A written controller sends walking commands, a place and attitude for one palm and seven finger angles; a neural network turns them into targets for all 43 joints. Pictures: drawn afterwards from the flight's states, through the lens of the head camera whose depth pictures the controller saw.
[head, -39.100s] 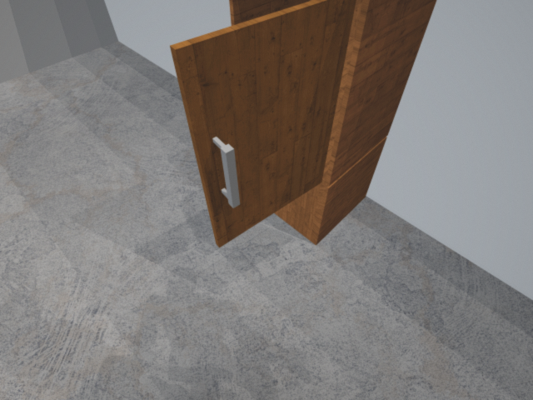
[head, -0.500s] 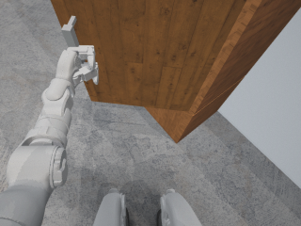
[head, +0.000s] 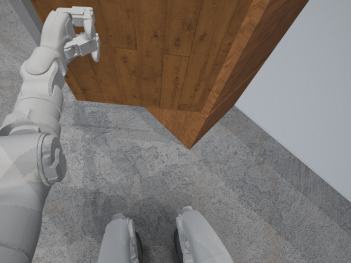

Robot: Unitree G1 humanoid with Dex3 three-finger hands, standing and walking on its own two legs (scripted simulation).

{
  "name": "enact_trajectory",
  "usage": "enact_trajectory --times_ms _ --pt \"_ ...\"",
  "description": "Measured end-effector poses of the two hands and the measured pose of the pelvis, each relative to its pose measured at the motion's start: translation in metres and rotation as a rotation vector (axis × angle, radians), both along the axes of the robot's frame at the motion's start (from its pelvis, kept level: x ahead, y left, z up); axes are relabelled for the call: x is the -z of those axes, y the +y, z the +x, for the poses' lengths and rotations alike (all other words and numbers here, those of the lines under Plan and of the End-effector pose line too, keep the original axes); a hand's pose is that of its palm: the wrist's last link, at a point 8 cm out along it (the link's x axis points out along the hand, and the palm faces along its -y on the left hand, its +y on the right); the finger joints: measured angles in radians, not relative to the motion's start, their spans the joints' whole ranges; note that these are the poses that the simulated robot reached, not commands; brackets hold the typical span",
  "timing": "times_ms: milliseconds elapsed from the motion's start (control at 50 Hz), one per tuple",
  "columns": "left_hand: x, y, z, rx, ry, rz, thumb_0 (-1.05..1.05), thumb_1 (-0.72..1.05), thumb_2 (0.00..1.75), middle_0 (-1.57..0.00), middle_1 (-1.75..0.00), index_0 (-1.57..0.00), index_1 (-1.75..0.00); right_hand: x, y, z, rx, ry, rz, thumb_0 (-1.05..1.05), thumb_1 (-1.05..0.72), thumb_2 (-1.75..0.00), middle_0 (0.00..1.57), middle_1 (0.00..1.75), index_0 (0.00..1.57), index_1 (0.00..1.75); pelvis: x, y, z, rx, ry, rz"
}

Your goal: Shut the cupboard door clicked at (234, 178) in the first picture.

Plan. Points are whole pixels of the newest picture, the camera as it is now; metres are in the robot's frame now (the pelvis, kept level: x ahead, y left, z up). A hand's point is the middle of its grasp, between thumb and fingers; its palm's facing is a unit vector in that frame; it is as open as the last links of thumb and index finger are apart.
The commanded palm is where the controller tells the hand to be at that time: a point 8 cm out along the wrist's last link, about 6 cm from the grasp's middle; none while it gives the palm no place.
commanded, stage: push the door shut along its arc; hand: left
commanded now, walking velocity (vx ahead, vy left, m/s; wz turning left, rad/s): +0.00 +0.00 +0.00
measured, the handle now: (45, 32) +0.59 +0.19 +0.09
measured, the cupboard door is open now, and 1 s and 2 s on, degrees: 41 30 30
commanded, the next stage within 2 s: pull the fist back off the door in 0.44 s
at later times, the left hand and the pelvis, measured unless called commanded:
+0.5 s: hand (102, 30) +0.58 +0.08 +0.10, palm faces -0.38 -0.92 -0.04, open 3.4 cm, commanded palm +0.61 +0.08 +0.10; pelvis +0.00 +0.00 -0.02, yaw +0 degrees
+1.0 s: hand (115, 30) +0.59 +0.05 +0.10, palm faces +0.07 -1.00 -0.02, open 3.1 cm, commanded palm +0.55 +0.09 +0.10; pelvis +0.02 -0.01 +0.02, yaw +0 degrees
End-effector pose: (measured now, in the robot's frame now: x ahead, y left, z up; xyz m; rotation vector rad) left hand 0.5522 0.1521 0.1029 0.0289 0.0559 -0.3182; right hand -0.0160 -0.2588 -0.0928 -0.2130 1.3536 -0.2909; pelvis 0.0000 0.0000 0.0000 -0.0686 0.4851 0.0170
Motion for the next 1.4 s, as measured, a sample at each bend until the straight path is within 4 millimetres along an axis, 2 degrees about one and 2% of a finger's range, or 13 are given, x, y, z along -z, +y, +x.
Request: enact_trajectory --times_ms 160,420,560,600,660,740,820,900,980,1060,1140,1280,1400 --pt "-0.001 -0.002 0.012 0.023 0.011 0.024 0.0 0.89 0.93 -1.3 -1.5 -1.3 -1.5 0.002 0.0 -0.011 0.008 0.06 0.002 0.0 -0.9 -0.89 0.21 0.3 0.21 0.3 0.003 -0.002 0.003 -0.003 0.021 -0.001" --pt "-0.003 -0.013 0.028 0.064 0.028 0.014 0.02 0.96 0.99 -1.3 -1.5 -1.3 -1.5 0.002 -0.013 -0.006 -0.022 0.049 -0.062 0.0 -0.9 -0.89 0.21 0.3 0.21 0.3 0.012 -0.005 0.0 -0.014 0.048 -0.014" --pt "-0.004 -0.021 0.035 0.083 0.023 0.03 0.04 1.0 1.01 -1.3 -1.5 -1.3 -1.5 0.007 -0.012 -0.009 -0.025 0.056 -0.071 0.0 -0.9 -0.89 0.21 0.3 0.21 0.3 0.018 -0.005 -0.001 -0.016 0.062 -0.017" --pt "-0.002 -0.022 0.036 0.002 0.037 -0.038 0.04 0.97 1.0 -1.3 -1.5 -1.3 -1.5 0.008 -0.009 -0.01 -0.034 0.059 -0.06 0.0 -0.91 -0.89 0.2 0.3 0.21 0.3 0.018 -0.004 -0.002 -0.014 0.068 -0.02" --pt "0.003 -0.025 0.038 -0.21 0.057 -0.115 0.04 0.9 0.97 -1.3 -1.5 -1.3 -1.5 0.008 -0.001 -0.012 -0.059 0.066 -0.016 0.0 -0.91 -0.89 0.2 0.3 0.21 0.3 0.018 -0.004 -0.002 -0.013 0.076 -0.019" --pt "0.007 -0.034 0.036 -0.41 0.0 -0.041 0.02 0.86 0.94 -1.3 -1.5 -1.3 -1.5 0.009 0.013 -0.019 -0.069 0.085 0.058 0.0 -0.91 -0.89 0.2 0.3 0.21 0.3 0.016 -0.005 0.0 -0.012 0.086 -0.013" --pt "0.007 -0.045 0.032 -0.402 -0.052 0.043 0.02 0.89 0.93 -1.3 -1.5 -1.3 -1.5 0.008 0.023 -0.03 -0.017 0.12 0.116 0.0 -0.91 -0.89 0.2 0.3 0.21 0.3 0.01 -0.007 0.003 -0.008 0.076 -0.003" --pt "0.01 -0.051 0.026 -0.364 0.0 0.025 0.02 0.9 0.92 -1.3 -1.5 -1.3 -1.5 -0.001 0.029 -0.038 0.025 0.15 0.149 0.0 -0.91 -0.89 0.2 0.3 0.21 0.3 -0.002 -0.008 0.009 0.0 0.053 0.008" --pt "0.007 -0.049 0.017 -0.38 0.011 -0.001 0.02 0.9 0.91 -1.3 -1.5 -1.3 -1.5 -0.011 0.026 -0.036 0.029 0.156 0.158 0.0 -0.91 -0.89 0.21 0.3 0.21 0.3 -0.015 -0.01 0.016 0.005 0.029 0.019" --pt "0.001 -0.045 0.005 -0.385 -0.031 0.009 0.02 0.9 0.91 -1.3 -1.5 -1.3 -1.5 -0.019 0.015 -0.026 0.017 0.149 0.152 0.0 -0.91 -0.89 0.2 0.3 0.21 0.3 -0.024 -0.013 0.024 0.005 0.006 0.031" --pt "0.003 -0.043 -0.01 -0.379 -0.031 0.007 0.02 0.9 0.9 -1.3 -1.5 -1.3 -1.5 -0.023 0.0 -0.006 -0.008 0.13 0.131 0.0 -0.91 -0.89 0.2 0.3 0.21 0.3 -0.03 -0.015 0.03 -0.001 -0.018 0.039" --pt "0.006 -0.037 -0.046 -0.379 -0.07 -0.011 0.02 0.9 0.9 -1.3 -1.5 -1.3 -1.5 -0.026 -0.023 0.049 -0.07 0.022 0.085 0.0 -0.91 -0.89 0.2 0.3 0.2 0.3 -0.038 -0.019 0.035 -0.011 -0.057 0.05" --pt "0.007 -0.041 -0.074 -0.358 -0.074 0.005 0.02 0.9 0.9 -1.3 -1.5 -1.3 -1.5 -0.023 -0.027 0.096 -0.128 -0.088 0.078 0.0 -0.91 -0.89 0.2 0.3 0.2 0.3 -0.041 -0.021 0.033 -0.024 -0.092 0.056"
